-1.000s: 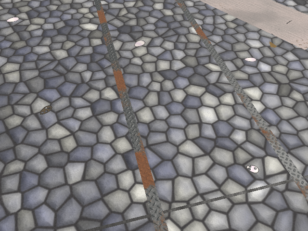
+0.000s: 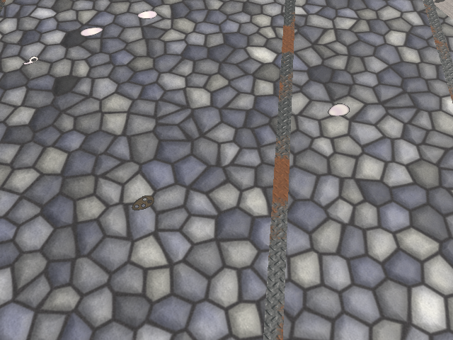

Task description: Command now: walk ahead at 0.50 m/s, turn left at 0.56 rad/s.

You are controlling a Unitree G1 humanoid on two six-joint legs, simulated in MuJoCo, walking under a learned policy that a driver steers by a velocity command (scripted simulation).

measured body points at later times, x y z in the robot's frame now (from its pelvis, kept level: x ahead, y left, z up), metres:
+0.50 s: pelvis +0.25 -0.04 +0.00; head +0.29 -0.04 +0.45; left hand +0.38 +0.23 -0.10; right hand +0.37 -0.30 -0.13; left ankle +0.14 +0.09 -0.66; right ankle +0.37 -0.12 -0.73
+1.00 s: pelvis +0.32 -0.01 +0.01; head +0.33 +0.00 +0.46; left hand +0.39 +0.26 -0.13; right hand +0.43 -0.25 -0.13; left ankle +0.26 +0.12 -0.73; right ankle +0.37 -0.12 -0.73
